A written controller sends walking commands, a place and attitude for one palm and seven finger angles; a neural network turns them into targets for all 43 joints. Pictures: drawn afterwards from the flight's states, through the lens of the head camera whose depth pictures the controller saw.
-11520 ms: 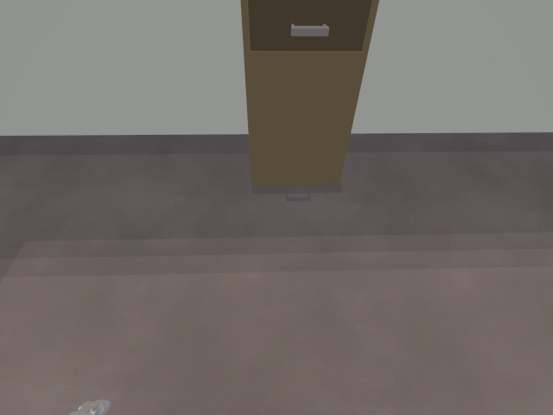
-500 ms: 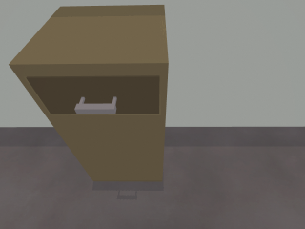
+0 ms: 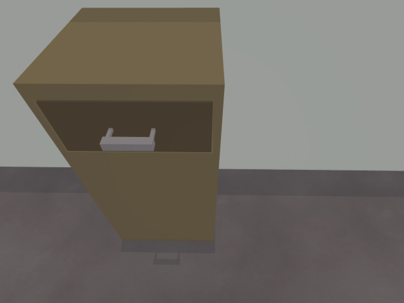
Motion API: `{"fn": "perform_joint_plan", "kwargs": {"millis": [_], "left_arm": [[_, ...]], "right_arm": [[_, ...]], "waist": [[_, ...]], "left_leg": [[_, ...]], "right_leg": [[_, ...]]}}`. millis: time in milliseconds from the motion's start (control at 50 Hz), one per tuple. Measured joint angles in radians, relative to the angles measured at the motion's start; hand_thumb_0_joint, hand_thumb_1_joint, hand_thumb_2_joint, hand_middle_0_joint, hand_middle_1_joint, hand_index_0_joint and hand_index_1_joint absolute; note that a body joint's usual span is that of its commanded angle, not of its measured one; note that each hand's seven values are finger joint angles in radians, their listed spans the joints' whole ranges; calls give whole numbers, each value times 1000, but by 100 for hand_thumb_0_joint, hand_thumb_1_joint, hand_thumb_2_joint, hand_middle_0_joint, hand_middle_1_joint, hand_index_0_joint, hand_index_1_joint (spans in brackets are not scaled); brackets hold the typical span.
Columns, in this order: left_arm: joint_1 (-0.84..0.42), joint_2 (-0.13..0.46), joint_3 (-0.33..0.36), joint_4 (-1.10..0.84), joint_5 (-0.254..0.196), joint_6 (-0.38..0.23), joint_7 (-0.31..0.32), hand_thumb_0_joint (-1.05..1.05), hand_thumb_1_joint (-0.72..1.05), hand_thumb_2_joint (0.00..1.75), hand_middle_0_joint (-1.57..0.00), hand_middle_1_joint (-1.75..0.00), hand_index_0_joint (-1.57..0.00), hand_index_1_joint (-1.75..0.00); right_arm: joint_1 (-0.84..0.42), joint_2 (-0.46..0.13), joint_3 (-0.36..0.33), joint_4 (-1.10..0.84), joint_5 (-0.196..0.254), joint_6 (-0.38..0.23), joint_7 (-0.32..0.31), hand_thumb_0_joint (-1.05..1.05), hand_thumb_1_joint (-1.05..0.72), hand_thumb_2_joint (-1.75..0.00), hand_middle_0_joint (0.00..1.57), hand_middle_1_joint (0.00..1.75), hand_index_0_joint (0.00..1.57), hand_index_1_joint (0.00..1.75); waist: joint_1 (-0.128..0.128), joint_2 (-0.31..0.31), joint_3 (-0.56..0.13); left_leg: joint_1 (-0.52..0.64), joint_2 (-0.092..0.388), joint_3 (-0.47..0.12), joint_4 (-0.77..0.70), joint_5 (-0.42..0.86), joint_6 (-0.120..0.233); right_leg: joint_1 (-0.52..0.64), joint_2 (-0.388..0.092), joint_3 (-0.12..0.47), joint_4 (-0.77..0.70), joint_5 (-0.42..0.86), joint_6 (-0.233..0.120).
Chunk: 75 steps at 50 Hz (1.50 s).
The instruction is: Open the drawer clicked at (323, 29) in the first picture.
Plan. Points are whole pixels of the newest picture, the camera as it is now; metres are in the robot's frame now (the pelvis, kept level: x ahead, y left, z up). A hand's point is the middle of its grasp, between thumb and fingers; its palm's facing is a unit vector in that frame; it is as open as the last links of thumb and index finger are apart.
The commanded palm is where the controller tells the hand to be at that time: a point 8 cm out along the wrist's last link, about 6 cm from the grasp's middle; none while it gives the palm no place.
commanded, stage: look again from close up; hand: left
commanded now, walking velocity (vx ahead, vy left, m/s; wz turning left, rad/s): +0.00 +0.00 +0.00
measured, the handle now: (129, 137) +0.49 +0.22 +0.02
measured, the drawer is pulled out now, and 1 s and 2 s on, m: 0.00 0.00 0.00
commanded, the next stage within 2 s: raise the hand with hooked fingers in 0.02 s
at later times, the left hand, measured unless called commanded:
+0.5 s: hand (112, 281) +0.17 +0.19 -0.04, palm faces +0.01 -0.23 -0.97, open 8.3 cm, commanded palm +0.13 +0.22 +0.00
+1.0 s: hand (84, 245) +0.21 +0.23 +0.03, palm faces +0.04 -0.12 -0.99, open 11.3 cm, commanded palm +0.18 +0.24 +0.09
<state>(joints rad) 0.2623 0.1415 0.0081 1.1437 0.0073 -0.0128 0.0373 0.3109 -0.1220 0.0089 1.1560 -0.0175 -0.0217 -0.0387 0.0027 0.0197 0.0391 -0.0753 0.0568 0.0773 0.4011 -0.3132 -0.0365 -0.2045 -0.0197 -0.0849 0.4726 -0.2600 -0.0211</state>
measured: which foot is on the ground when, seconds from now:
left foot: down 0.00-1.00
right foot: down 0.00-1.00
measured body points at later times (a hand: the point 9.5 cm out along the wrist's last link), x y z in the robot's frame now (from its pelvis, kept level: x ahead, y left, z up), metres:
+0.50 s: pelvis -0.05 +0.01 -0.03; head -0.03 -0.01 +0.42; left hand +0.16 +0.20 +0.02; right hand +0.18 -0.25 -0.08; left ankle -0.06 +0.14 -0.74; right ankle +0.00 -0.10 -0.74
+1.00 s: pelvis -0.05 +0.02 -0.01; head -0.02 -0.01 +0.44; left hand +0.20 +0.24 +0.08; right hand +0.13 -0.19 -0.13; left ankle -0.06 +0.14 -0.74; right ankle +0.00 -0.10 -0.74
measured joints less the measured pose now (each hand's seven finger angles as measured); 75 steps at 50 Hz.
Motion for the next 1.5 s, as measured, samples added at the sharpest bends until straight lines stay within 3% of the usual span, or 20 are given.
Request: {"fn": "perform_joint_plan", "kwargs": {"millis": [140,160,180,220,260,300,360,420,500,560,600,680,840,960,1060,1200,1500], "left_arm": [[7,-6,-3,2,1,-7,8,1,92,90,-20,-30,-20,-30],[52,2,-30,-143,34,50,16,1,93,90,-20,-30,-20,-30],[107,20,-49,-316,70,70,33,2,94,90,-20,-31,-21,-31],[176,56,-79,-607,122,87,98,3,94,90,-21,-31,-21,-31],[179,87,-102,-810,219,95,152,3,92,89,-21,-32,-21,-32],[139,119,-113,-935,374,83,205,3,89,88,-21,-34,-21,-34],[67,139,-107,-1025,647,51,290,2,82,86,-21,-37,-21,-37],[55,129,-108,-1077,864,16,345,1,76,83,-21,-41,-21,-41],[105,114,-145,-1126,1049,-14,386,0,66,80,-21,-46,-22,-46],[136,121,-168,-1123,1120,7,426,0,58,77,-23,-51,-23,-51],[134,132,-168,-1112,1126,28,441,0,53,75,-24,-54,-24,-54],[50,167,-151,-1082,1095,59,436,0,43,71,-25,-60,-26,-60],[-116,184,-131,-1090,1022,105,294,0,24,63,-27,-72,-27,-72],[-112,199,-121,-1137,1016,81,214,0,11,57,-27,-81,-28,-81],[-92,224,-98,-1181,1002,58,216,0,-1,52,-28,-88,-29,-88],[-164,251,-93,-1187,979,89,195,0,-17,45,-30,-99,-30,-99],[-361,332,-84,-1172,917,125,-6,-1,-45,32,-32,-118,-32,-118]], "right_arm": [[-1,2,-3,-3,3,3,3,1,-90,-90,20,30,20,30],[8,-5,8,-45,18,-6,-1,1,-90,-90,20,30,20,30],[25,-15,9,-89,26,-44,-20,1,-91,-90,20,30,20,30],[47,-46,-12,-153,54,-130,-51,3,-92,-90,21,30,20,30],[33,-89,-27,-220,58,-188,-59,3,-93,-90,21,30,20,30],[-8,-130,-37,-294,34,-205,-51,3,-93,-90,21,30,20,30],[-90,-167,-61,-414,-5,-167,-14,3,-92,-90,20,30,20,30],[-175,-177,-77,-521,-26,-81,40,2,-92,-90,20,30,20,30],[-246,-176,-80,-620,-28,22,86,2,-91,-90,20,30,20,30],[-271,-162,-78,-653,-33,65,91,1,-91,-90,20,30,20,30],[-280,-145,-71,-654,-39,79,81,1,-91,-90,20,30,20,30],[-287,-101,-41,-624,-49,83,53,1,-90,-90,20,30,20,30],[-224,-41,27,-553,-37,96,30,1,-90,-90,21,30,20,30],[-161,-68,21,-528,-30,104,29,2,-90,-90,21,30,21,30],[-140,-112,-17,-507,-23,101,23,2,-90,-90,21,30,21,30],[-173,-156,-49,-494,-7,99,13,2,-90,-90,20,30,20,30],[-264,-124,6,-525,17,136,17,1,-90,-90,20,30,20,30]], "waist": [[1,1,0],[15,3,8],[31,5,10],[38,11,-5],[27,25,-26],[12,30,-61],[7,27,-114],[24,4,-145],[62,-35,-144],[93,-47,-133],[106,-44,-126],[112,-20,-100],[89,31,-71],[76,41,-48],[76,43,-35],[86,52,-26],[100,73,-23]], "left_leg": [[-27,7,1,36,-4,2],[-34,10,3,53,-15,12],[-34,9,9,52,-24,8],[-54,-6,13,66,-23,4],[-95,-21,8,98,-25,15],[-161,-32,7,142,-32,24],[-248,-35,25,205,-48,28],[-311,-28,55,254,-64,28],[-365,-24,63,307,-79,28],[-391,-22,47,344,-89,26],[-400,-21,30,365,-96,25],[-392,-22,-10,386,-99,22],[-289,-28,-16,284,-57,27],[-215,-33,7,188,-22,34],[-176,-38,12,140,-7,38],[-134,-46,5,92,10,42],[-38,-46,-14,-15,50,40]], "right_leg": [[-6,4,-4,-4,8,1],[-18,10,6,6,10,1],[-34,12,20,24,8,1],[-64,-5,28,62,-6,4],[-102,-22,27,95,-15,10],[-166,-36,29,138,-22,14],[-263,-39,51,200,-30,13],[-341,-31,83,250,-32,11],[-400,-28,95,304,-43,7],[-415,-30,80,330,-54,4],[-412,-33,64,339,-60,3],[-375,-40,25,336,-66,3],[-263,-40,16,226,-21,11],[-204,-36,36,144,14,19],[-168,-37,39,101,27,24],[-123,-43,32,58,38,29],[-18,-38,9,-49,70,31]]}}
